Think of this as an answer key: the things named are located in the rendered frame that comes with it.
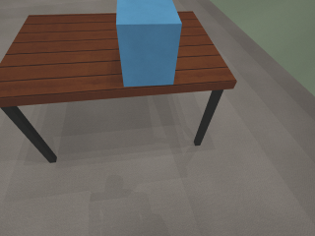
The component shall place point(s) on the carton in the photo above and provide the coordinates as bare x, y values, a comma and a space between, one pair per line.
148, 33

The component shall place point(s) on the table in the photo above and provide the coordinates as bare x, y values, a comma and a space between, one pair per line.
75, 57

